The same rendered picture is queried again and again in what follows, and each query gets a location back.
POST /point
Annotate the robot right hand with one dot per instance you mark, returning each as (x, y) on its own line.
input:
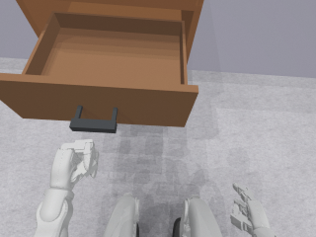
(253, 215)

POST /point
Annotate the robot left hand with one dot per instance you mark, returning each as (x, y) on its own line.
(80, 154)

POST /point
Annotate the handle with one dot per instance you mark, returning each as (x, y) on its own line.
(94, 125)

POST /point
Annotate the right robot shin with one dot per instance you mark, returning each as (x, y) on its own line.
(185, 230)

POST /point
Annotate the right robot forearm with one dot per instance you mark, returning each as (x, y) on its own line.
(263, 232)

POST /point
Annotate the right robot thigh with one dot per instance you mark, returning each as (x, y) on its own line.
(200, 218)

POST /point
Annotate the cabinet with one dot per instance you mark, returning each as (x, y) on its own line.
(37, 12)

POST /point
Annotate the left robot forearm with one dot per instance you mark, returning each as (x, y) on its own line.
(54, 213)

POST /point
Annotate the drawer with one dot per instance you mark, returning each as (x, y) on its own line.
(102, 62)

